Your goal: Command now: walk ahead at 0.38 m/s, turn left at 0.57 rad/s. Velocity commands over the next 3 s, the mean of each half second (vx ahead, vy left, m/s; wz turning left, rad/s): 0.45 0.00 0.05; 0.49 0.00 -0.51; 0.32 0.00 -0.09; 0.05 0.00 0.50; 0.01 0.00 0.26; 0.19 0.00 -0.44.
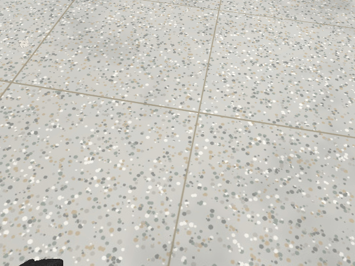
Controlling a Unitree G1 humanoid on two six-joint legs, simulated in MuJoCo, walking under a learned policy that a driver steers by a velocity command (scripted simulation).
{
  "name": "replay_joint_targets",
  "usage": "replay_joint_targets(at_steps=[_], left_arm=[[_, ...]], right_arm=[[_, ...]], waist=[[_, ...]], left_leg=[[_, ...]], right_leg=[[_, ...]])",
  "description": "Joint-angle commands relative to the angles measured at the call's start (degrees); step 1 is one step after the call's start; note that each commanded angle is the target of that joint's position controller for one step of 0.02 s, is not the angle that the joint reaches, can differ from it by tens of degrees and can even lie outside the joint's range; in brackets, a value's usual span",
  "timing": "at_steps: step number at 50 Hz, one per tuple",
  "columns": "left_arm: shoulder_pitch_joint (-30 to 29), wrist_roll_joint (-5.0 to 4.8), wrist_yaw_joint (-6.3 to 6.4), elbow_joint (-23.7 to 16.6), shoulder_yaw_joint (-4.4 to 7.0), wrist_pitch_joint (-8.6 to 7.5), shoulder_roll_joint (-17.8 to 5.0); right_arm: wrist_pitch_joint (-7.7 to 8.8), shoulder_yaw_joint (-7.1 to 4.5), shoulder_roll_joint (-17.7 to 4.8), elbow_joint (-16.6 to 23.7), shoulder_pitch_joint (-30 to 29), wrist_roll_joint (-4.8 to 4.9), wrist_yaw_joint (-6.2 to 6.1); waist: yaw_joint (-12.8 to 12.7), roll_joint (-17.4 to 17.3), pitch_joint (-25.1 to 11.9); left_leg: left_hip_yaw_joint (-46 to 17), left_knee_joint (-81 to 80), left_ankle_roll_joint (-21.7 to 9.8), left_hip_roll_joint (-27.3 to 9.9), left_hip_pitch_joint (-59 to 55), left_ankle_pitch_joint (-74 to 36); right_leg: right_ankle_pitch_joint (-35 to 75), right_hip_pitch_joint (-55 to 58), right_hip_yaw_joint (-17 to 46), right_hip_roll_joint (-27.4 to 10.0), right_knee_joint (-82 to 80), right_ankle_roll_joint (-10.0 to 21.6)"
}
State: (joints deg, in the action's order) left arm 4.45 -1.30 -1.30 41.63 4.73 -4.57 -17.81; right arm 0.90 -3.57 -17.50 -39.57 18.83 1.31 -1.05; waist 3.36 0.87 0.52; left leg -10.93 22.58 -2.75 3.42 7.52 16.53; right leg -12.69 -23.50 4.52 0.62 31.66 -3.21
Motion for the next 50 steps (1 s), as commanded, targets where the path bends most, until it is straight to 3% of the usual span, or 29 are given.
replay_joint_targets(at_steps=[1, 2, 3, 4, 5, 6, 7, 8, 10, 16, 19, 21, 23, 24, 25, 26, 27, 28, 29, 30, 31, 33, 36, 40, 45, 47, 48, 49, 50], left_arm=[[-1.8, -0.51, -0.22, -4.3, 1.64, -2.41, -5.8], [1.8, -0.24, -0.07, -3.1, 1.91, -2.67, -6.0], [7.2, 0.29, 0.29, -1.9, 2.36, -2.91, -7.1], [14.3, 1.76, 0.74, -1.0, 2.83, -3.05, -10.4], [18.0, 2.50, -0.16, 1.1, 3.99, -2.72, -14.9], [14.5, 1.35, -0.45, 0.3, 2.71, -2.73, -10.2], [13.0, 0.82, -0.20, 0.0, 1.81, -2.51, -7.0], [12.1, 1.10, -0.05, -0.1, 1.24, -2.30, -5.8], [11.5, 1.30, 0.29, 0.1, 0.35, -1.82, -4.6], [14.7, -0.11, 1.50, 1.5, 0.81, -0.65, -7.8], [17.9, -0.55, 1.69, 2.4, 1.00, 0.16, -8.9], [18.2, -0.92, 1.91, 2.5, 1.06, 0.54, -9.0], [17.3, -0.70, 2.01, 2.3, 0.99, 0.86, -8.9], [17.4, -0.16, 1.85, 2.0, 0.48, 0.78, -7.3], [16.8, 1.34, 1.71, 0.0, -1.01, 0.66, -3.0], [24.3, -0.31, 1.96, -1.6, -2.39, 0.07, 1.8], [23.0, -1.73, 2.16, -0.4, -0.98, 0.20, -4.4], [18.2, -1.96, 2.07, -1.1, -0.16, 0.49, -6.7], [16.0, -1.33, 2.08, -1.3, -0.20, 0.75, -6.1], [14.6, -0.61, 1.90, -1.7, -0.07, 1.01, -5.5], [14.5, -0.62, 1.59, -1.9, -0.04, 1.52, -4.6], [13.7, -0.64, 1.23, -2.5, -0.44, 2.51, -2.5], [10.1, 0.11, 0.91, -4.7, -0.84, 3.07, -1.6], [3.5, 0.12, -0.67, -6.7, -1.61, 2.33, -1.0], [-3.8, -0.01, -2.15, -10.6, -1.44, 2.40, -2.3], [-2.2, 0.24, -2.29, -11.3, -0.47, 2.74, -4.1], [2.5, 0.26, -2.13, -10.6, 0.60, 3.03, -5.9], [11.7, 0.01, -1.57, -8.2, 2.35, 3.38, -8.6], [21.2, -0.37, -0.40, -6.1, 4.24, 4.10, -13.1]], right_arm=[[0.51, -2.58, -9.5, 4.2, -2.7, 0.16, 0.05], [0.49, -2.01, -7.7, 4.3, -2.9, -0.03, 0.03], [0.71, -1.09, -4.7, 4.3, -2.7, -0.43, -0.03], [1.03, 0.42, -0.1, 5.4, -2.4, -1.02, 0.00], [1.67, 0.02, -2.0, 7.9, -0.6, 0.88, -0.52], [1.92, -1.15, -6.8, 6.0, 0.3, 1.48, -0.58], [2.03, -1.48, -7.8, 5.3, -2.1, 1.00, -0.30], [2.36, -1.29, -6.9, 5.0, -3.4, 0.13, -0.12], [3.31, -1.00, -5.4, 5.8, -5.9, -0.94, 0.69], [5.06, 1.29, -0.3, 8.8, -15.2, -1.35, 1.79], [5.56, 0.89, -1.8, 9.2, -18.1, -0.43, 2.60], [5.79, 0.11, -3.7, 9.3, -17.6, -0.07, 2.71], [5.87, -1.17, -5.8, 7.9, -12.3, -0.11, 2.22], [5.80, -2.29, -7.8, 6.6, -6.3, -0.46, 1.60], [5.50, -3.32, -11.6, 5.8, 3.4, -1.59, 0.85], [4.67, -3.91, -15.1, 4.4, 6.1, -2.39, 1.35], [4.61, -2.70, -9.3, 4.3, 4.5, -1.92, 1.65], [4.58, -1.79, -6.3, 4.2, 1.5, -1.37, 1.54], [4.59, -1.26, -4.8, 4.1, -1.6, -1.52, 1.63], [4.59, -0.91, -3.3, 3.6, -3.7, -1.85, 1.73], [4.85, -0.83, -2.9, 3.3, -5.2, -2.28, 1.65], [5.64, -1.20, -2.9, 2.3, -6.2, -1.96, 1.56], [6.16, -2.04, -4.9, 0.6, -6.1, -1.65, 1.33], [5.62, -2.66, -7.4, -0.9, -5.5, -1.36, 0.85], [4.16, -3.61, -10.3, -3.3, -1.9, 0.11, 0.76], [3.30, -4.09, -12.2, -3.5, -1.8, 0.50, 0.56], [2.77, -4.25, -12.9, -3.4, -1.9, 0.76, 0.44], [2.40, -3.85, -12.1, -3.1, -2.3, 0.92, 0.24], [2.66, -2.63, -9.4, -2.0, -0.9, -0.53, 0.02]], waist=[[-3.0, -9.6, 0.4], [-4.8, -9.2, -0.7], [-7.0, -7.8, -3.2], [-8.9, 2.7, -7.7], [-7.1, 16.2, -7.4], [-6.3, 10.3, -1.6], [-6.3, 7.8, 2.7], [-5.9, 5.4, 3.0], [-4.8, 5.1, 3.2], [-7.0, 4.9, 2.9], [-7.7, 5.4, 1.8], [-6.1, 5.9, 1.5], [-2.1, 5.5, -1.0], [1.1, 4.5, -5.0], [5.2, -2.0, -14.2], [1.3, -20.1, -21.1], [2.0, -14.6, -15.7], [1.9, -10.4, -8.2], [0.6, -7.2, -4.6], [-0.6, -7.0, -2.0], [-2.0, -8.1, -0.7], [-3.0, -7.4, 0.6], [-3.2, -4.9, 2.4], [-1.2, -3.6, 3.7], [0.4, -3.1, 5.2], [-1.7, -4.8, 2.3], [-4.7, -5.3, -1.0], [-9.8, -4.5, -5.9], [-13.3, 1.0, -11.2]], left_leg=[[-16.1, -5.2, -8.4, -11.4, 5.7, 7.6], [-15.0, -2.2, -7.1, -9.9, 7.7, 7.0], [-12.3, 4.1, -4.9, -7.6, 11.8, 7.2], [-4.3, 21.5, -1.3, -1.6, 20.5, 11.6], [-0.1, 36.3, 0.5, 1.9, 33.5, 19.2], [-1.6, 43.0, 0.7, -1.8, 38.1, 15.6], [-0.7, 44.7, 0.6, -3.4, 39.6, 10.3], [0.9, 44.2, 0.6, -4.4, 38.9, 6.5], [4.0, 40.4, 1.2, -7.6, 36.5, 1.1], [9.6, 17.3, 5.3, -5.7, 27.0, -8.0], [9.7, 10.6, 5.7, -3.6, 19.9, -13.4], [8.1, 7.2, 4.4, -3.6, 15.9, -14.0], [8.9, 3.6, 2.1, -3.1, 5.9, -13.2], [8.2, 2.9, 0.3, -4.8, -3.8, -12.6], [-2.2, 4.2, -3.4, -15.6, -18.9, -8.1], [-26.9, -2.3, -11.1, -28.2, -30.3, 4.8], [-30.2, -6.3, -10.9, -27.0, -25.4, 13.5], [-20.9, -6.6, -9.2, -25.0, -19.2, 10.8], [-13.9, -7.6, -8.4, -22.3, -13.2, 3.3], [-8.8, -9.1, -8.0, -20.1, -8.7, -2.1], [-4.6, -10.8, -7.6, -18.8, -5.1, -5.7], [0.5, -13.1, -8.2, -18.4, -1.8, -11.3], [6.0, -15.1, -9.1, -19.1, -1.3, -16.7], [14.1, -15.4, -7.5, -17.6, -2.0, -19.1], [18.5, -12.3, -5.3, -19.7, -9.3, -23.9], [20.6, -5.0, -4.0, -19.7, -11.9, -41.8], [21.9, 3.0, -3.3, -19.0, -11.8, -50.4], [23.7, 15.1, -1.5, -17.1, -7.2, -52.2], [23.6, 32.8, 1.1, -14.6, 7.0, -34.2]], right_leg=[[2.5, 7.1, -1.5, 1.1, -5.3, 1.6], [3.7, 12.6, -2.3, 0.7, -7.2, 2.4], [2.7, 20.9, 0.5, -2.9, -7.8, 4.2], [-7.5, 31.6, 15.1, -13.5, -12.5, 8.9], [-24.7, 34.1, 38.9, -22.4, -19.5, 16.6], [-31.0, 30.3, 38.4, -22.7, -21.0, 17.6], [-25.9, 27.3, 30.6, -19.8, -20.3, 16.0], [-19.7, 25.3, 25.3, -16.9, -20.5, 15.1], [-8.9, 21.7, 19.1, -13.8, -21.8, 15.0], [9.4, 15.5, 9.3, -9.4, -22.3, 15.4], [11.1, 14.5, 10.4, -10.8, -20.6, 14.6], [10.8, 15.6, 12.6, -12.2, -18.7, 13.1], [16.4, 14.7, 11.7, -11.0, -12.7, 10.9], [19.0, 11.8, 9.4, -7.8, -3.9, 9.1], [7.2, 3.1, 6.3, -3.8, 13.3, 6.9], [-20.4, -13.4, 1.6, 2.5, 31.1, 4.2], [-19.1, -19.3, 4.3, -0.7, 39.0, 3.9], [-13.8, -21.5, 3.4, -2.9, 40.6, 4.1], [-9.6, -19.8, 2.3, -4.8, 39.8, 3.8], [-7.0, -18.6, 2.3, -6.1, 37.7, 3.6], [-5.1, -16.2, 2.3, -7.3, 36.5, 3.4], [-3.4, -15.0, 1.4, -7.8, 34.9, 2.9], [1.5, -17.4, 1.6, -8.2, 28.4, 1.8], [12.9, -14.5, -1.5, -7.3, 14.5, 2.5], [9.9, -13.6, -5.4, -5.6, 5.8, 5.9], [4.0, -8.1, -8.6, -2.1, 4.8, 8.2], [1.8, -1.3, -10.3, 0.4, 4.2, 9.7], [4.2, 11.8, -11.0, 3.2, 1.3, 11.8], [5.7, 29.7, -1.1, -1.8, 1.1, 14.8]])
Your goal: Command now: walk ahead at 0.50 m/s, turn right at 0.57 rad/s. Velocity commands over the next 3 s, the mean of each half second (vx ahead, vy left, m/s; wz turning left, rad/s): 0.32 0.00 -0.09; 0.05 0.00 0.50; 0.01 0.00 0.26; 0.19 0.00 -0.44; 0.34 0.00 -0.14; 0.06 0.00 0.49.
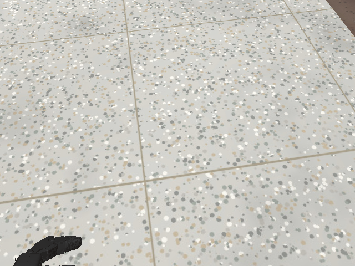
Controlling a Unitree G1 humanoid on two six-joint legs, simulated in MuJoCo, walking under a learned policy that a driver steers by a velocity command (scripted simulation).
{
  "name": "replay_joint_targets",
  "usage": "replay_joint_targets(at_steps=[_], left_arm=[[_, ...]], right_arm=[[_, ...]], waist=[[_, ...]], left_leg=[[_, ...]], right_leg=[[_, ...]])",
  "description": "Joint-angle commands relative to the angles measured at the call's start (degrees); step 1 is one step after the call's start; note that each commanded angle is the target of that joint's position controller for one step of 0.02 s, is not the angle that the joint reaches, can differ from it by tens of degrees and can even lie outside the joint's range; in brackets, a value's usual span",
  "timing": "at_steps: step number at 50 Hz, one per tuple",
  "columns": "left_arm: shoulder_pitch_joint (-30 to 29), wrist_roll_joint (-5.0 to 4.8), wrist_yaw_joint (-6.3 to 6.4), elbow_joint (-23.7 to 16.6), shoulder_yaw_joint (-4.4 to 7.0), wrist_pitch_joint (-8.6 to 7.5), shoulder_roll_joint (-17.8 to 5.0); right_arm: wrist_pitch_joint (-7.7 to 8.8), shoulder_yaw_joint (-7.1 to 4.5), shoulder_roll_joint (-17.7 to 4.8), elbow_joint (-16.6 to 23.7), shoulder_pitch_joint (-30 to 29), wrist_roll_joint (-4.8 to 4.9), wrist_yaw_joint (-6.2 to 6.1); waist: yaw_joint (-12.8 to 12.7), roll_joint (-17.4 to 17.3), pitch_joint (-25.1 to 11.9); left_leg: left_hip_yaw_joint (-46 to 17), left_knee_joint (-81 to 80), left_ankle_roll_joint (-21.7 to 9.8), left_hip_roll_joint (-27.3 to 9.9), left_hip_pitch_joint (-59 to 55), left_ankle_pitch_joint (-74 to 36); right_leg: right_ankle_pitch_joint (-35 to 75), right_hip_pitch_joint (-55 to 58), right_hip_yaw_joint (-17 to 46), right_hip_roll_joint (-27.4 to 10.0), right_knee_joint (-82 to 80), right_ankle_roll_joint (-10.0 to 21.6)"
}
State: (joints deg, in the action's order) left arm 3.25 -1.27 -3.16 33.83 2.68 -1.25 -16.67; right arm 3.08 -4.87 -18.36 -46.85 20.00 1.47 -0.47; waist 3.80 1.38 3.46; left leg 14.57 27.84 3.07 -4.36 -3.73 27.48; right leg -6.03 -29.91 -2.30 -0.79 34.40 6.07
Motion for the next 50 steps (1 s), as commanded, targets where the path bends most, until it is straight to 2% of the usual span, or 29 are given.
replay_joint_targets(at_steps=[1, 2, 3, 4, 5, 7, 11, 15, 18, 20, 22, 23, 24, 25, 26, 27, 28, 29, 30, 32, 36, 41, 43, 44, 45, 46, 47, 48, 50], left_arm=[[19.1, -0.60, 1.75, 0.6, 6.69, 0.16, -20.6], [20.6, -0.24, 1.29, -1.3, 5.34, -0.90, -15.7], [18.8, 0.21, 1.06, -0.3, 4.37, -1.80, -12.4], [15.7, 0.05, 1.11, -0.2, 3.90, -2.21, -11.0], [12.0, 0.26, 1.29, -0.8, 3.41, -2.24, -9.5], [8.6, 1.58, 1.80, -1.3, 2.24, -2.52, -6.6], [9.3, 1.82, 2.77, 2.2, 2.03, -3.30, -7.7], [10.5, 2.23, 3.67, 4.7, 1.47, -2.82, -7.3], [10.9, 2.46, 3.74, 6.7, 1.59, -2.41, -8.0], [10.0, 1.92, 4.03, 7.4, 1.96, -1.54, -8.7], [8.9, 1.05, 4.79, 7.4, 2.26, -0.34, -9.0], [8.0, 0.68, 5.30, 7.0, 2.27, 0.28, -8.8], [9.2, 1.21, 5.74, 6.5, 2.14, 0.45, -8.5], [12.3, 3.14, 5.68, 4.4, 1.39, -0.12, -6.6], [14.7, 3.18, 4.76, 4.3, 0.38, -0.31, -4.2], [14.1, 1.73, 3.95, 5.1, 1.04, -0.19, -7.9], [10.3, 0.87, 3.84, 4.3, 1.18, 0.39, -8.0], [8.3, 1.15, 4.17, 4.1, 1.20, 1.08, -7.4], [7.3, 1.58, 4.74, 3.8, 1.52, 1.82, -7.6], [8.5, 1.67, 4.93, 4.0, 1.04, 2.31, -5.2], [8.6, 1.61, 5.35, 4.8, 0.89, 1.80, -4.7], [6.9, 1.05, 4.69, 4.2, 1.50, 0.55, -5.3], [9.1, 0.85, 4.21, 4.9, 1.91, -0.24, -5.3], [10.7, 1.01, 4.15, 5.4, 2.41, -0.50, -6.1], [12.1, 2.01, 4.46, 5.1, 3.43, -0.42, -10.1], [10.5, 3.77, 4.60, 5.4, 4.52, 0.30, -14.7], [7.9, 4.73, 4.66, 3.6, 3.85, 0.02, -11.7], [4.7, 4.06, 5.07, 2.4, 2.92, -0.09, -8.6], [2.1, 2.02, 5.51, 1.9, 2.26, 0.01, -6.3]], right_arm=[[1.85, 1.36, -0.1, 8.8, 3.2, -2.87, 0.10], [3.74, 0.71, -5.7, 9.3, -2.7, -0.77, 0.75], [4.52, 0.05, -8.3, 10.9, -7.8, 1.15, 1.02], [4.99, 0.46, -7.4, 10.8, -8.4, 0.42, 0.63], [5.02, 0.31, -7.3, 10.2, -8.3, -1.17, 0.17], [3.61, 0.24, -7.0, 8.3, -4.7, -1.55, 0.50], [1.71, 1.31, -3.5, 7.5, -5.6, -1.98, 0.30], [2.12, 2.31, -1.4, 7.8, -11.4, -1.27, 1.40], [2.14, 1.91, -2.5, 8.6, -12.9, -0.69, 2.43], [2.04, 1.17, -4.2, 9.8, -13.6, -1.10, 3.13], [1.90, 0.51, -5.3, 10.3, -11.4, -1.75, 3.79], [1.97, -0.16, -6.2, 9.5, -6.9, -1.88, 3.85], [2.08, -1.35, -9.3, 9.1, -2.5, -1.96, 3.35], [1.82, -2.24, -14.1, 10.3, -0.2, -2.48, 2.57], [1.19, -1.32, -11.7, 10.8, 0.3, -3.09, 2.02], [0.57, -0.72, -8.8, 12.1, -2.0, -2.12, 1.86], [-0.20, -0.43, -7.1, 13.2, -5.7, -1.39, 1.44], [-1.03, -0.09, -6.2, 13.6, -7.9, -0.80, 1.16], [-1.61, 0.09, -5.9, 14.0, -9.5, -0.66, 0.77], [-2.77, -0.58, -7.3, 14.7, -11.1, -1.62, 0.36], [-3.65, -1.57, -8.7, 15.0, -10.2, -1.37, -0.91], [-5.04, -1.90, -8.7, 15.5, -10.5, -1.16, -1.17], [-5.61, -1.85, -8.4, 15.8, -11.6, -0.65, -1.29], [-5.82, -1.66, -7.6, 15.7, -11.2, -0.29, -1.39], [-5.83, -0.96, -5.2, 15.8, -9.4, -0.50, -1.31], [-5.26, -0.87, -4.1, 18.0, -10.3, -0.33, -1.08], [-4.51, -2.16, -8.5, 17.0, -8.9, -1.48, -0.96], [-4.67, -3.07, -10.2, 15.2, -7.4, -0.87, -0.75], [-5.94, -2.80, -7.8, 13.0, -5.3, -0.86, -1.19]], waist=[[-5.5, 15.3, -19.2], [-10.5, 7.8, -25.5], [-10.7, 4.5, -16.4], [-8.1, 0.5, -11.2], [-5.7, -0.9, -8.3], [-2.8, 1.3, -7.8], [-2.5, 1.0, -5.1], [-5.8, 1.8, -4.8], [-6.6, 2.0, -4.5], [-6.3, 2.4, -3.8], [-4.7, 2.7, -4.5], [-2.4, 2.0, -6.4], [-0.7, -2.0, -10.1], [-2.3, -12.6, -16.1], [-3.1, -18.1, -23.8], [-1.8, -10.1, -24.1], [-2.2, -5.8, -18.4], [-3.0, -1.6, -12.7], [-4.0, -1.6, -9.9], [-5.2, -6.5, -8.1], [-4.1, -8.8, -11.6], [-2.8, -11.1, -10.8], [-4.3, -11.4, -10.3], [-5.1, -10.5, -10.0], [-4.4, -3.5, -10.5], [-2.4, 14.5, -6.3], [-3.1, 12.9, -6.8], [-1.9, 8.0, -6.6], [-1.7, 5.1, -5.3]], left_leg=[[-8.1, 47.6, -1.1, 5.2, 42.8, 6.8], [-20.5, 52.9, -1.8, 5.1, 48.1, 7.1], [-20.1, 51.3, -2.8, 2.8, 52.2, 0.9], [-19.8, 46.3, -3.4, 0.2, 50.1, -4.2], [-19.8, 41.5, -3.0, -1.5, 46.2, -7.1], [-19.2, 37.8, -2.1, -3.6, 39.5, -11.1], [-16.1, 29.0, 0.6, -2.7, 36.8, -18.0], [-14.5, 12.3, -0.6, -0.2, 31.6, -35.5], [-15.9, 7.5, -2.0, 0.9, 31.4, -35.8], [-15.7, 6.3, -3.4, 1.8, 34.4, -28.7], [-14.1, 4.4, -5.0, 3.3, 33.7, -22.1], [-13.0, 0.7, -6.3, 4.9, 28.5, -24.0], [-17.0, -1.9, -8.7, 3.2, 19.6, -41.4], [-34.0, 0.7, -16.7, -8.6, 3.8, -66.4], [-51.5, -2.6, -26.8, -17.6, -6.9, -68.9], [-48.3, -4.2, -25.0, -15.8, -4.1, -56.3], [-42.9, -5.1, -22.1, -12.8, 1.7, -45.0], [-39.1, -7.4, -19.5, -10.4, 9.3, -37.1], [-37.2, -9.2, -17.8, -8.3, 15.3, -30.7], [-34.4, -11.0, -16.3, -3.9, 21.7, -26.7], [-35.1, -9.8, -16.1, -3.1, 21.0, -23.8], [-40.7, -8.8, -14.3, -2.7, 19.9, -15.4], [-41.7, -6.7, -12.7, -1.5, 20.3, -15.9], [-40.9, -4.7, -10.9, 0.4, 22.3, -14.2], [-36.4, 3.5, -7.7, 4.2, 27.7, -5.0], [-23.0, 15.6, -4.4, 13.7, 39.1, 4.8], [-23.7, 30.1, -1.9, 9.9, 39.1, 6.8], [-23.9, 35.9, -1.3, 9.1, 38.5, 3.3], [-22.4, 41.8, 0.8, 8.3, 40.3, -2.7]], right_leg=[[-12.6, 51.7, 40.4, -15.2, -8.7, 16.3], [-20.3, 53.3, 51.4, -18.4, -17.1, 17.6], [-16.7, 47.5, 43.0, -16.9, -18.4, 14.6], [-10.5, 39.1, 35.9, -14.3, -18.0, 12.6], [-3.4, 31.6, 30.5, -12.0, -18.0, 11.2], [7.0, 24.1, 23.8, -10.3, -20.1, 10.5], [33.1, 18.1, 10.7, -8.2, -20.6, 8.9], [30.1, 18.6, 3.2, -5.4, -20.9, 4.6], [27.6, 23.3, 3.4, -8.4, -19.7, 4.6], [29.9, 27.8, 4.0, -10.4, -15.8, 4.5], [35.4, 30.5, 4.4, -11.1, -9.0, 3.6], [37.9, 29.8, 3.3, -9.5, -2.3, 2.1], [32.5, 26.3, 0.8, -5.5, 8.6, -1.1], [4.2, 10.8, -1.7, 2.8, 28.1, -5.8], [-32.5, -2.7, 4.8, 10.0, 41.4, -8.5], [-30.0, -4.2, 11.0, 5.6, 45.1, -8.1], [-26.6, -6.2, 10.0, 3.5, 44.6, -8.1], [-24.0, -6.8, 9.0, 1.7, 39.8, -8.2], [-21.6, -4.6, 8.8, 0.3, 34.2, -8.4], [-18.9, 1.0, 6.3, 1.9, 24.8, -9.5], [-14.4, 5.0, 7.1, 2.5, 14.8, -11.0], [-13.0, 7.7, 7.7, 3.3, 4.9, -9.9], [-9.0, 12.3, 6.6, 3.6, -4.6, -8.4], [-5.6, 16.7, 6.9, 1.9, -10.6, -7.1], [-6.3, 22.1, 15.4, -8.3, -15.1, -3.4], [-0.2, 20.8, 29.7, -18.7, -19.3, 5.2], [3.9, 17.9, 32.8, -22.9, -19.3, 9.5], [5.7, 17.3, 26.9, -19.9, -17.7, 7.9], [7.2, 19.5, 17.6, -14.2, -15.6, 4.1]])
Over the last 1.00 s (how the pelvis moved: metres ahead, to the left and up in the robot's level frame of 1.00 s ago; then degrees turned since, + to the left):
0.47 -0.05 -0.03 -19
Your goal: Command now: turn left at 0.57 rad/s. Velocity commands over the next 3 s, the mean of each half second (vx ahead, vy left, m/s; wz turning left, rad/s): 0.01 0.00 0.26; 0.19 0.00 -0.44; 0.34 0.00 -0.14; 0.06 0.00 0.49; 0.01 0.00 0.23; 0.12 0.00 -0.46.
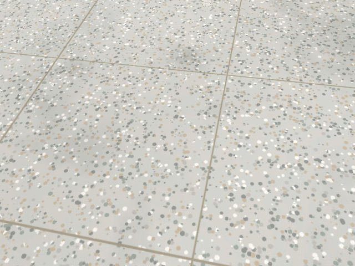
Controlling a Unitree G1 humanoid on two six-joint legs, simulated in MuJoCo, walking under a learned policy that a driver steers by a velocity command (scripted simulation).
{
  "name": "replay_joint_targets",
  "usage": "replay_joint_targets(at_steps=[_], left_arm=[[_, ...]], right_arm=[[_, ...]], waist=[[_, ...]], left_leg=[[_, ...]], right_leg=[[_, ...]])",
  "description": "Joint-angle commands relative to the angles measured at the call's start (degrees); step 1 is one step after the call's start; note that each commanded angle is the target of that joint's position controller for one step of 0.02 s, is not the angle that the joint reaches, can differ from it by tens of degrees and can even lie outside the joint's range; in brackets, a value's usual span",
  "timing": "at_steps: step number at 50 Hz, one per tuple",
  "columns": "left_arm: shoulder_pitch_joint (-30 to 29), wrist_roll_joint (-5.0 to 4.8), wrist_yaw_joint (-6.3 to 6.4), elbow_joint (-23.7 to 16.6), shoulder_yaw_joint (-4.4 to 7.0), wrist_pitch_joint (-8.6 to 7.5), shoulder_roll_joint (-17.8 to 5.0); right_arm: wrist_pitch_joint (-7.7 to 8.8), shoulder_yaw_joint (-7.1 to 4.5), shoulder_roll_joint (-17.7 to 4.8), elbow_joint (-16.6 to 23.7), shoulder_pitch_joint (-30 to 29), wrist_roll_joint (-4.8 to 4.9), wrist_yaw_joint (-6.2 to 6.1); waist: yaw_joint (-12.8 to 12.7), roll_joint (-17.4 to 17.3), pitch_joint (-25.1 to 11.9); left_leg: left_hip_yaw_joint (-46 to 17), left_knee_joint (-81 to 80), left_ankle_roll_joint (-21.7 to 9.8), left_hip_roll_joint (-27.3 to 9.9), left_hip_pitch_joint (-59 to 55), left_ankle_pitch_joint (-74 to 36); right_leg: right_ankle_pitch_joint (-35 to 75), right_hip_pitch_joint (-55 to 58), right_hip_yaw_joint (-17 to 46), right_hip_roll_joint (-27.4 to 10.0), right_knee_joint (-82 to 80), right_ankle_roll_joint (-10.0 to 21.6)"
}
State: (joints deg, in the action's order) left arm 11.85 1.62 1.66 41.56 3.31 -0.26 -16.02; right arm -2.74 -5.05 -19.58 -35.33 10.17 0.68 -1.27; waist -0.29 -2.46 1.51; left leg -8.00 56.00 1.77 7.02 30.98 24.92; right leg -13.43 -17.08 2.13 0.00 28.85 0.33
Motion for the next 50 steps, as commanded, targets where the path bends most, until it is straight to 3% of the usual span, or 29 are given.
replay_joint_targets(at_steps=[1, 4, 7, 11, 14, 15, 16, 17, 18, 19, 21, 23, 26, 31, 34, 36, 37, 38, 39, 40, 41, 42, 43, 44, 47, 50], left_arm=[[-5.9, -1.14, 0.92, -5.7, 1.35, -0.75, -6.7], [-2.1, -0.57, 1.43, -4.9, 1.70, 0.27, -7.5], [-0.6, -0.78, 1.33, -4.4, 2.60, 0.86, -9.6], [-1.7, -1.90, 0.00, -3.8, 3.17, 0.94, -11.3], [-3.0, -3.50, -0.36, -2.7, 2.68, 0.85, -10.5], [0.2, -3.26, -0.63, -1.0, 1.75, 0.39, -8.1], [1.5, -0.44, -1.41, -1.5, -0.08, -0.30, -3.3], [0.5, -0.10, -1.66, -2.5, -0.82, -0.63, -1.5], [-2.1, -0.75, -1.34, -2.0, -0.04, -0.27, -5.3], [-2.8, -1.68, -1.33, -1.8, 0.49, 0.00, -6.5], [-2.0, -1.65, -0.58, -0.3, 1.23, 1.04, -8.0], [0.3, -2.35, -0.43, 0.3, 1.97, 1.65, -9.0], [0.8, -3.03, -0.01, 0.0, 2.17, 2.37, -7.6], [-0.9, -2.73, -0.60, -2.3, 1.35, 2.90, -5.2], [0.1, -3.16, -1.71, -3.0, 1.38, 2.86, -5.9], [4.6, -3.10, -2.35, -1.3, 1.79, 2.53, -6.0], [9.6, -3.05, -2.27, 1.2, 2.32, 2.24, -6.6], [15.8, -3.40, -1.89, 3.5, 3.23, 1.80, -8.4], [19.2, -3.26, -1.31, 2.5, 5.06, 0.65, -16.6], [16.3, -1.35, -2.21, -0.2, 4.08, -1.51, -15.2], [11.9, -1.05, -2.17, -1.2, 3.23, -2.85, -12.4], [9.5, -1.92, -1.92, -1.7, 2.58, -3.49, -10.3], [8.5, -2.59, -1.53, -1.9, 2.16, -3.49, -9.5], [8.6, -2.59, -1.08, -2.0, 1.82, -3.42, -9.0], [12.3, -2.21, -0.26, -1.7, 1.70, -3.63, -8.5], [14.3, -2.33, 0.22, -1.3, 1.90, -3.34, -8.8]], right_arm=[[-0.49, -2.10, -5.0, 1.5, 4.3, 0.09, -0.29], [-0.45, -1.14, -3.0, 4.0, -0.9, 0.93, 0.03], [-0.29, -0.29, -1.6, 5.6, -3.2, 0.51, 0.68], [-0.38, -0.11, -2.0, 5.3, -1.9, 0.20, 1.19], [-0.35, -0.18, -1.4, 2.9, 2.7, 0.00, 1.50], [-0.30, -0.16, -2.3, 2.7, 3.0, -0.30, 1.27], [-0.32, -0.39, -5.3, 3.2, 4.3, -0.90, 0.49], [0.22, 0.52, -4.4, 3.1, 0.5, -2.56, 0.54], [1.29, 1.41, -0.5, 3.3, -1.3, -3.30, 1.00], [2.13, 1.60, -0.2, 2.2, -2.8, -3.62, 1.14], [3.14, 0.94, -2.4, 1.3, -4.7, -2.72, 0.83], [3.05, 0.39, -3.7, 0.3, -4.4, -2.17, 0.18], [2.18, -0.09, -3.8, -0.7, -4.1, -1.43, -0.52], [1.31, -0.71, -3.9, -1.7, -6.2, -1.41, -0.85], [1.36, -1.61, -6.2, -2.7, -4.6, -0.25, -0.45], [1.92, -1.63, -6.4, -3.1, -6.9, 1.15, 0.08], [2.18, -1.24, -4.5, -3.5, -7.3, 1.17, 0.30], [2.60, -0.39, -1.1, -3.4, -8.3, 0.40, 0.76], [3.41, 0.75, 2.8, 0.2, -11.6, -1.18, 1.34], [5.14, 0.12, -0.1, 1.8, -16.0, 0.43, 1.64], [6.26, -0.69, -3.2, 1.3, -15.2, 2.10, 2.16], [6.93, -1.22, -4.8, -0.3, -12.8, 1.64, 2.23], [7.37, -1.43, -5.0, -1.5, -11.8, 0.13, 1.96], [7.71, -1.54, -4.8, -2.2, -11.2, -0.78, 1.85], [8.14, -1.11, -2.5, -2.8, -11.7, -0.64, 2.17], [8.34, -0.55, -1.0, -2.0, -14.3, -0.40, 2.46]], waist=[[1.9, 9.1, -2.9], [-1.4, 11.4, -3.0], [-2.9, 12.6, -4.9], [-2.4, 13.8, -5.9], [0.7, 12.2, -5.6], [0.4, 9.1, -6.4], [-1.0, -3.1, -10.4], [-2.1, -11.7, -9.3], [0.5, -7.4, -8.4], [-0.1, -7.6, -6.4], [0.2, -8.4, -4.1], [-0.1, -7.1, -3.3], [0.7, -4.9, -2.4], [1.2, -4.6, -3.7], [1.5, -5.0, -4.6], [-1.9, -4.9, -2.9], [-3.8, -3.1, -2.8], [-5.6, 4.1, -2.4], [-5.8, 20.8, -1.1], [-7.0, 14.9, -0.4], [-4.4, 11.6, 3.3], [-2.6, 9.3, 4.8], [-2.1, 7.9, 4.6], [-1.7, 8.1, 4.1], [-2.1, 7.4, 2.3], [-2.9, 8.2, 2.6]], left_leg=[[1.2, 15.0, 2.9, -3.5, 6.0, -1.3], [4.7, 8.1, 4.6, -5.3, 7.6, -3.6], [6.1, -1.0, 4.7, -7.5, 2.9, -1.4], [9.4, -13.1, 2.6, -6.7, -7.5, -0.4], [11.0, -33.1, -1.2, -5.2, -18.1, -14.1], [7.3, -38.3, -3.0, -7.2, -26.4, -21.7], [-5.7, -37.0, -5.7, -18.5, -36.9, -38.9], [-10.0, -35.0, -14.3, -26.5, -30.2, -42.5], [-7.9, -36.6, -16.3, -24.5, -26.0, -35.2], [-5.3, -36.9, -14.5, -22.1, -25.0, -31.6], [-2.7, -37.0, -13.0, -21.1, -24.1, -32.6], [-0.9, -35.9, -14.2, -21.8, -22.9, -38.6], [0.0, -36.1, -16.1, -23.7, -24.3, -37.6], [3.1, -35.6, -16.4, -24.7, -25.5, -36.9], [2.5, -39.4, -15.1, -25.6, -23.7, -12.1], [4.5, -39.0, -12.1, -24.0, -17.5, 2.7], [7.5, -34.7, -10.0, -21.7, -12.7, 6.3], [13.1, -21.6, -6.2, -17.9, -4.6, 7.9], [17.8, 2.3, -0.2, -8.0, 13.6, 13.2], [5.5, 8.8, -1.4, -6.2, 19.9, 12.5], [3.5, 9.2, -2.7, -9.1, 21.4, 5.4], [3.8, 7.6, -3.3, -10.5, 20.7, -1.2], [4.0, 4.9, -2.9, -11.3, 19.6, -6.2], [4.2, 1.9, -2.3, -11.5, 16.9, -10.6], [5.5, -4.6, -0.3, -9.5, 14.5, -19.7], [5.9, -13.5, 1.2, -8.0, 11.8, -25.3]], right_leg=[[17.7, 7.1, 10.3, -14.1, -9.8, 9.9], [20.5, 12.8, 6.1, -13.6, -9.8, 11.2], [22.5, 15.1, 5.0, -15.6, -9.0, 12.3], [26.1, 12.2, 4.0, -16.7, -7.7, 12.9], [24.4, 9.3, 2.3, -15.1, -3.1, 9.9], [18.3, 4.0, 1.0, -13.2, -1.2, 6.0], [0.3, -4.4, -3.2, -8.3, 7.7, 0.4], [-18.2, -7.6, -3.7, -5.0, 8.6, -3.1], [-18.7, -4.9, -1.0, -6.3, 11.7, -4.5], [-16.4, -5.2, -0.7, -5.7, 12.5, -4.5], [-14.1, -6.2, 0.1, -5.2, 15.8, -5.4], [-15.4, -7.0, 0.0, -3.7, 23.0, -6.0], [-16.6, -11.3, -0.2, -3.4, 28.8, -6.2], [-14.0, -8.2, -2.9, -4.1, 21.0, -5.5], [-12.1, -3.9, -5.6, -3.6, 14.6, -2.2], [-7.1, 4.3, -8.1, -1.9, 4.7, 1.5], [-6.5, 11.2, -9.2, 0.3, 1.2, 3.2], [-9.9, 18.9, -2.1, -2.8, -3.3, 6.3], [-15.8, 24.1, 28.0, -18.8, -11.3, 15.5], [-24.3, 20.4, 41.8, -22.9, -20.1, 21.3], [-26.0, 19.0, 37.5, -22.0, -21.7, 19.2], [-22.8, 18.5, 31.8, -19.3, -20.9, 16.4], [-17.2, 18.7, 27.0, -17.0, -20.4, 14.3], [-11.6, 18.2, 22.8, -14.7, -20.6, 12.8], [2.9, 19.7, 16.3, -11.6, -20.3, 11.5], [8.0, 17.5, 13.0, -9.5, -19.6, 10.5]])
Over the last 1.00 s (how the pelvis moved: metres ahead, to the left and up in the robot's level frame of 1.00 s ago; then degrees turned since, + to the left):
0.32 -0.05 0.02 18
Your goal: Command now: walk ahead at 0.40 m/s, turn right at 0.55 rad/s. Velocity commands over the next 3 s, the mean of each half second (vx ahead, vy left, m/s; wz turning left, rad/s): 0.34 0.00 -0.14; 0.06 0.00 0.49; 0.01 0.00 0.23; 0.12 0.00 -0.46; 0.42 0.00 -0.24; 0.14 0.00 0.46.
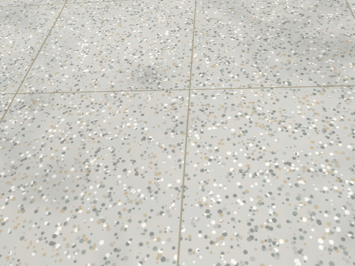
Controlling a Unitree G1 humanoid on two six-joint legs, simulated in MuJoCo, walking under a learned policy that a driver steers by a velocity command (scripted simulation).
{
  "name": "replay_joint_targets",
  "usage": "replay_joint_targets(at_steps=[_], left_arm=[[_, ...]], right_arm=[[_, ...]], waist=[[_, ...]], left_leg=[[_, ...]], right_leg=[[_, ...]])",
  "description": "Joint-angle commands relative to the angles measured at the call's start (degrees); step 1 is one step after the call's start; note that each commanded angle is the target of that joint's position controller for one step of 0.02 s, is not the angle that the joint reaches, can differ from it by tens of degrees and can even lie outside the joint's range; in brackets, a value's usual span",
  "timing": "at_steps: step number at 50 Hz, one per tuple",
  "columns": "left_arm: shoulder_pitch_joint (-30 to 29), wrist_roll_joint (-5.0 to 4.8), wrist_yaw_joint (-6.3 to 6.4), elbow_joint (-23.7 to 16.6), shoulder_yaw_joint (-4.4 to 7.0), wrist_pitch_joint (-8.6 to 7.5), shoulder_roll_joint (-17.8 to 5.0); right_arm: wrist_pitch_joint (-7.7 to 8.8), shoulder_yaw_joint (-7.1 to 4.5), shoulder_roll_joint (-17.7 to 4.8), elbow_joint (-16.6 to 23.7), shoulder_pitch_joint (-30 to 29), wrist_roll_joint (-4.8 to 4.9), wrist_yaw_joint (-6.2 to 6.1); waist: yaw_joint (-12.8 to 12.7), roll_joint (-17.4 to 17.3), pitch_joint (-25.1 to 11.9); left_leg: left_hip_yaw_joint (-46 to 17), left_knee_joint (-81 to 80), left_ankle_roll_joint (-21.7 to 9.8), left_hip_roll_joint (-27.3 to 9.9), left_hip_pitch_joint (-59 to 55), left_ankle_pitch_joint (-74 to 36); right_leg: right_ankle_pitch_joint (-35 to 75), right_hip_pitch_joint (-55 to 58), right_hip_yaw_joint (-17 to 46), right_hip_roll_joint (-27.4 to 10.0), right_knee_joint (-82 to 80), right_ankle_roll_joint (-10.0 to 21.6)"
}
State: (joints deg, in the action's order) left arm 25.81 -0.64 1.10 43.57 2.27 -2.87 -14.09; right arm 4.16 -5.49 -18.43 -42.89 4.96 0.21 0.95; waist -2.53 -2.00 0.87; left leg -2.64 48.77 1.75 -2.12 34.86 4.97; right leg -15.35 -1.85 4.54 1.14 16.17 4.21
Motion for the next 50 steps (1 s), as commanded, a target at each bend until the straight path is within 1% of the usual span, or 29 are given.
replay_joint_targets(at_steps=[1, 6, 9, 10, 11, 12, 13, 14, 15, 16, 17, 18, 19, 20, 22, 24, 27, 30, 33, 34, 35, 36, 37, 38, 39, 40, 42, 47, 50], left_arm=[[0.8, -0.09, 0.87, -3.1, 3.02, -0.62, -10.8], [3.5, -0.91, 1.14, -1.6, 3.52, 0.06, -11.4], [2.5, -0.72, 1.39, -1.1, 3.70, 0.42, -11.5], [1.7, -0.49, 1.34, -1.1, 3.86, 0.51, -11.9], [1.2, -0.25, 1.24, -1.3, 3.95, 0.62, -12.2], [0.4, 0.01, 1.12, -1.3, 3.62, 0.86, -11.6], [-0.1, 0.72, 1.09, -2.1, 2.83, 0.86, -9.9], [7.8, 1.34, 0.81, -2.7, 1.00, 0.40, -3.2], [10.3, 0.18, 0.58, -1.3, 1.09, -0.31, -5.9], [3.4, -0.85, 0.27, -2.3, 2.27, -0.59, -10.5], [-3.4, -0.45, 0.27, -3.9, 2.22, -0.93, -11.5], [-7.6, 0.73, 0.39, -4.8, 2.34, -1.23, -11.3], [-8.6, 1.59, 0.45, -5.7, 2.51, -1.28, -10.9], [-8.2, 1.68, 0.48, -6.2, 2.26, -1.10, -9.5], [-6.9, 1.49, 0.84, -6.6, 1.45, -0.56, -6.7], [-8.7, 1.57, 1.31, -7.4, 1.07, -0.02, -6.0], [-12.7, 1.31, 1.39, -8.3, 1.19, 1.05, -6.5], [-17.1, 0.88, 1.14, -10.0, 1.47, 1.47, -7.2], [-15.6, 0.60, 0.61, -10.1, 2.33, 0.41, -8.2], [-14.5, 1.04, 0.78, -10.1, 2.83, -0.06, -9.8], [-13.3, 2.00, 1.41, -11.0, 3.55, 0.15, -13.5], [-13.3, 3.90, 0.95, -10.7, 3.81, 0.96, -14.5], [-14.0, 3.21, 0.68, -11.2, 3.34, 0.98, -12.0], [-16.0, 2.64, 0.63, -11.6, 2.48, 0.85, -8.8], [-18.2, 2.28, 0.57, -11.9, 2.28, 0.95, -8.1], [-19.6, 1.82, 0.65, -11.6, 2.29, 1.08, -8.2], [-19.4, 2.09, 0.93, -10.9, 2.42, 1.38, -8.6], [-17.7, 1.75, 1.52, -9.5, 3.62, 2.23, -10.6], [-18.3, 1.14, 0.96, -8.9, 4.32, 2.50, -12.3]], right_arm=[[1.54, 0.11, -1.7, 6.0, -10.5, 0.22, 0.47], [2.59, 0.94, -1.3, 8.6, -16.6, 0.69, 1.90], [3.34, 0.74, -2.6, 7.7, -13.7, 0.82, 2.52], [3.39, 0.38, -3.6, 7.1, -11.6, 0.86, 2.44], [3.30, -0.27, -5.2, 6.4, -8.2, 0.78, 2.04], [3.15, -1.20, -7.1, 4.5, -1.1, 0.26, 1.42], [3.07, -1.32, -8.5, 2.8, 8.4, -0.85, 1.07], [2.96, -2.28, -13.9, 1.0, 15.8, -2.10, 1.08], [2.86, -1.49, -10.1, -0.9, 17.4, -0.63, 2.04], [2.50, -0.49, -7.0, 0.1, 10.9, 0.90, 1.91], [1.98, 0.22, -5.0, 1.0, 6.7, 1.01, 1.59], [1.53, 0.86, -3.7, 1.2, 4.4, 0.79, 1.34], [1.51, 1.11, -3.6, 1.1, 4.1, 0.21, 1.01], [1.31, 0.97, -4.4, 0.9, 4.0, -0.27, 0.71], [1.01, 0.45, -6.1, 0.4, 3.5, -0.27, 0.14], [0.14, -0.29, -8.3, 0.4, 3.3, 0.07, -0.53], [-1.75, -0.82, -9.1, 0.3, 4.1, 1.36, -1.41], [-3.39, -0.86, -8.9, 0.1, 5.3, 1.73, -1.94], [-4.57, -0.46, -7.7, 1.3, 3.2, 1.83, -2.49], [-4.68, 0.16, -5.6, 1.6, 4.4, 1.65, -2.62], [-4.65, 1.28, -1.9, 1.9, 7.9, 0.25, -2.49], [-4.36, 1.10, -2.6, 3.2, 10.9, 0.76, -2.61], [-4.34, -0.01, -6.8, 2.2, 13.2, 0.49, -2.68], [-4.94, -1.09, -9.4, 1.2, 12.2, 1.20, -2.73], [-5.99, -1.45, -9.0, 0.3, 12.2, 1.43, -3.10], [-6.77, -1.50, -8.5, 0.7, 11.4, 1.22, -3.34], [-7.40, -0.81, -5.7, 2.3, 9.7, 1.35, -2.99], [-7.41, 0.33, -3.3, 6.4, 4.7, 0.99, -1.72], [-7.68, 0.25, -3.9, 7.6, 4.2, 0.99, -0.83]], waist=[[-1.2, 8.5, 3.7], [-3.4, 9.2, 5.7], [-1.8, 10.9, 5.0], [-0.8, 12.0, 4.0], [0.9, 13.0, 1.3], [4.8, 12.5, -3.8], [8.9, 11.0, -11.9], [5.6, -7.4, -23.6], [5.8, -14.3, -28.4], [5.4, -8.5, -17.3], [5.3, -2.8, -10.7], [4.3, 1.4, -5.6], [2.9, 1.3, -4.4], [1.8, -0.3, -4.2], [0.3, -2.3, -4.6], [0.3, -2.9, -5.9], [1.5, -3.2, -7.3], [2.8, -4.3, -5.9], [0.6, -5.4, -4.9], [0.7, -4.1, -5.4], [2.4, 6.4, -9.5], [4.2, 18.1, -9.5], [4.0, 15.7, -9.6], [3.8, 11.2, -7.4], [4.4, 8.3, -6.1], [4.4, 8.4, -5.1], [3.9, 9.6, -4.1], [1.5, 11.2, -6.6], [1.3, 11.9, -6.8]], left_leg=[[0.7, -9.2, 1.6, 1.6, 6.4, -6.9], [1.0, -17.9, 1.2, 2.4, 4.0, -8.1], [1.7, -20.6, -0.9, 2.3, -1.5, -7.5], [2.9, -20.6, -2.1, 2.9, -4.1, -5.1], [4.8, -20.7, -3.7, 4.6, -8.8, -2.5], [6.6, -22.3, -6.0, 6.0, -18.5, -4.4], [0.7, -19.6, -9.6, 0.2, -35.6, -10.4], [-25.2, -17.6, -20.5, -16.4, -59.3, -18.6], [-42.5, -27.6, -24.9, -21.0, -61.5, -18.7], [-33.2, -28.0, -21.9, -18.4, -52.4, -16.0], [-24.4, -28.3, -19.5, -15.2, -42.8, -19.9], [-18.6, -29.1, -18.2, -12.4, -34.5, -27.3], [-15.9, -30.4, -17.5, -10.6, -29.5, -31.3], [-14.6, -31.5, -17.6, -9.4, -26.4, -33.0], [-11.9, -32.2, -18.2, -8.4, -22.5, -36.7], [-11.1, -31.9, -18.0, -7.9, -20.3, -36.8], [-11.1, -31.2, -15.0, -6.0, -18.2, -25.9], [-14.7, -29.4, -13.1, -5.0, -18.3, -12.6], [-19.5, -24.1, -10.1, -3.1, -19.5, -4.7], [-19.2, -20.2, -7.6, -0.7, -17.9, 0.3], [-13.0, -7.6, -4.3, 3.9, -13.0, 18.2], [-5.0, 2.7, -1.7, 9.6, -2.5, 35.4], [-5.6, 13.6, 0.4, 5.8, -1.2, 34.0], [-5.5, 18.6, 1.5, 4.5, -0.3, 30.0], [-4.8, 20.3, 2.7, 3.6, -0.5, 26.7], [-4.2, 21.2, 3.6, 2.9, -0.3, 23.8], [-1.5, 19.1, 4.7, 2.7, -2.2, 20.1], [1.0, 5.9, 4.7, 0.2, -5.7, 18.1], [3.6, -1.4, 3.1, 0.3, -11.1, 17.2]], right_leg=[[10.1, 0.8, 10.1, -10.2, -6.9, 6.4], [12.2, 0.8, 12.1, -11.5, -4.4, 6.6], [18.5, 2.8, 12.0, -13.6, -2.6, 5.5], [26.1, 4.2, 11.2, -13.8, -0.5, 4.9], [38.9, 5.6, 9.7, -13.0, 4.3, 4.1], [50.8, 5.4, 6.7, -10.1, 14.4, 2.3], [45.6, -3.2, 6.4, -8.0, 27.7, 0.1], [7.7, -23.6, 4.7, 2.1, 52.7, -4.7], [-19.4, -30.2, 7.9, 6.6, 63.0, -5.8], [-17.0, -34.5, 6.6, 1.4, 65.7, -5.7], [-13.1, -34.0, 4.0, -1.2, 62.7, -5.6], [-11.2, -33.3, 2.0, -3.0, 59.0, -5.9], [-9.1, -30.7, 1.8, -4.3, 55.0, -6.1], [-8.2, -28.1, 1.5, -4.3, 52.3, -6.5], [-8.1, -25.6, 0.4, -4.0, 43.9, -7.7], [-5.4, -23.4, -0.7, -2.6, 36.5, -8.6], [3.8, -19.3, -0.5, -0.7, 28.6, -9.2], [4.8, -18.0, 0.5, 0.7, 22.3, -9.2], [8.7, -12.6, 0.7, 0.8, 9.2, -7.5], [13.9, -7.8, 2.4, -3.1, 4.5, -5.6], [26.3, -0.1, 12.9, -16.5, 5.1, -0.7], [32.8, 1.4, 26.5, -25.2, 3.5, 9.1], [30.5, 0.1, 28.0, -25.8, 2.8, 12.0], [28.6, -1.7, 20.5, -22.3, 3.9, 10.3], [26.0, -3.6, 14.4, -18.8, 4.1, 8.0], [25.6, -5.2, 11.4, -17.5, 4.0, 7.4], [27.6, -7.6, 5.4, -14.9, 2.9, 7.5], [27.8, -3.5, 1.7, -17.5, 2.9, 9.5], [26.8, -4.8, -0.4, -18.5, 3.2, 9.2]])
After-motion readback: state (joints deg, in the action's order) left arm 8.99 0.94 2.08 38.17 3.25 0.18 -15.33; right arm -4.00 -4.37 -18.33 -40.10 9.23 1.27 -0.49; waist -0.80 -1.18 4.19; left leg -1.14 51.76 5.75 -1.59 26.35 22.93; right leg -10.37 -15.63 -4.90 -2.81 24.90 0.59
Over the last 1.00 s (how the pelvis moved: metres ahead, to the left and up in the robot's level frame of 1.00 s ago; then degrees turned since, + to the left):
0.05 -0.03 0.01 -11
